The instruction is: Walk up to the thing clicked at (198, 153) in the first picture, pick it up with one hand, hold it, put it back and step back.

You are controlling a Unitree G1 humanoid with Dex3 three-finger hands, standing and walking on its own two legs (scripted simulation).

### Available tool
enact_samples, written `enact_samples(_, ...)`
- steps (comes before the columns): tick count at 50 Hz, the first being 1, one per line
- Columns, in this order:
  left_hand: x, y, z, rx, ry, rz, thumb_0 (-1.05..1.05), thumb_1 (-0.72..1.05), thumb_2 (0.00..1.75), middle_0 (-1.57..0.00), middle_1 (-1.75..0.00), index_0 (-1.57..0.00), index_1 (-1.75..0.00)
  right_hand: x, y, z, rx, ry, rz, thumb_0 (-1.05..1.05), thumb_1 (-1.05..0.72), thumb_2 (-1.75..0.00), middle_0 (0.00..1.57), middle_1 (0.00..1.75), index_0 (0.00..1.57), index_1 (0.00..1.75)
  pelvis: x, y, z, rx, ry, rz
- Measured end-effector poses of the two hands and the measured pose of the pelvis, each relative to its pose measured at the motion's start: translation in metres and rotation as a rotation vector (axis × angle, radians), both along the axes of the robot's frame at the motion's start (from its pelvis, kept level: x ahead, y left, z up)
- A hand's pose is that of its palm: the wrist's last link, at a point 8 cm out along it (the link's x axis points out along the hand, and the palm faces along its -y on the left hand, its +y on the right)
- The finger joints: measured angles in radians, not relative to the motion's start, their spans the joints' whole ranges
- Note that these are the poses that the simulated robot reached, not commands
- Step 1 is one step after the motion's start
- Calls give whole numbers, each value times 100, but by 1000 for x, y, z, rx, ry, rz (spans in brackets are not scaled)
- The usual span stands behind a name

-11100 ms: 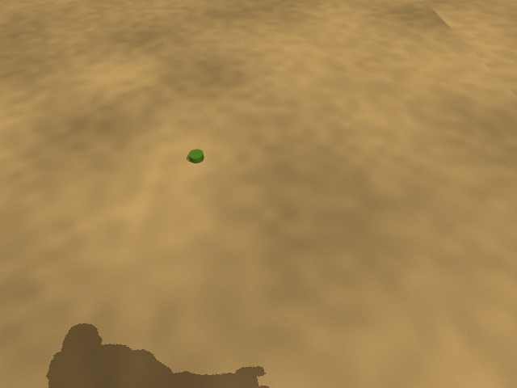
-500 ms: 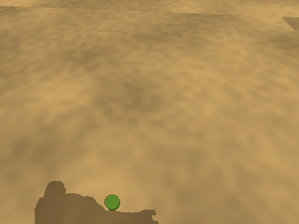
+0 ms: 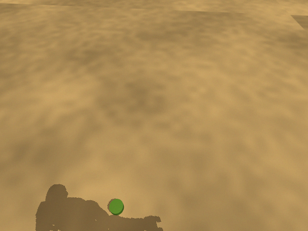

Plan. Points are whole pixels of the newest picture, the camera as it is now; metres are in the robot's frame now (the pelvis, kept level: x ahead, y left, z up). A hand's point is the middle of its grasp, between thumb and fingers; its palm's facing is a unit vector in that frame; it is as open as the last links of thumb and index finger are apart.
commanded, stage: stand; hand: left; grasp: from above
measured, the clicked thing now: (116, 206) +0.40 +0.24 -0.77
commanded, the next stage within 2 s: rise first in 0.72 s
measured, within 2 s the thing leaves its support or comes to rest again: neither
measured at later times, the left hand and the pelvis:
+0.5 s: hand out of the picture +0.07 +0.25 -0.16, palm faces -0.03 -0.94 -0.35, open 7.4 cm; pelvis +0.01 +0.00 +0.00, yaw +0 degrees
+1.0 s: hand out of the picture +0.13 +0.25 -0.16, palm faces +0.02 -0.95 -0.32, open 8.3 cm; pelvis -0.02 +0.00 -0.01, yaw +0 degrees
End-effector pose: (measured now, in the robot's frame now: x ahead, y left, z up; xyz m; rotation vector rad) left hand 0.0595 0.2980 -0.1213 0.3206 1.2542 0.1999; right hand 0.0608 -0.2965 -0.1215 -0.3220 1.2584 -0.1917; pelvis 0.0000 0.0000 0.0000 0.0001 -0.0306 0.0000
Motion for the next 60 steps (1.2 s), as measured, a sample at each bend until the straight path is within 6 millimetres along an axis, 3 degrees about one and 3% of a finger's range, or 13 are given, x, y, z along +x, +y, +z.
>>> enact_samples(32,12,-1,1,1,-15,-4,1,91,90,-20,-30,-21,-30,16,-1,2,-4,-25,3,0,-91,-90,21,30,21,30,7,-1,0,-1,1,1)
enact_samples(44,19,-2,3,-1,-79,19,1,88,91,-20,-32,-20,-32,17,3,4,-3,-84,-3,0,-91,-91,21,30,21,30,0,0,-2,-1,14,7)
enact_samples(48,46,-6,-4,-21,-131,26,1,76,93,-20,-42,-19,-43,19,17,0,21,-144,8,0,-92,-91,20,30,20,30,-12,0,-8,-4,62,12)
enact_samples(53,75,-3,-14,-17,-160,-57,1,48,94,-15,-67,-15,-67,13,33,-10,51,-176,-12,0,-94,-91,20,30,20,30,-20,0,-21,-4,138,1)
enact_samples(60,72,1,-26,40,-130,-103,0,0,98,-9,-95,-10,-93,12,46,-23,79,-212,-29,0,-95,-92,21,30,21,30,-20,6,-37,-11,191,-1)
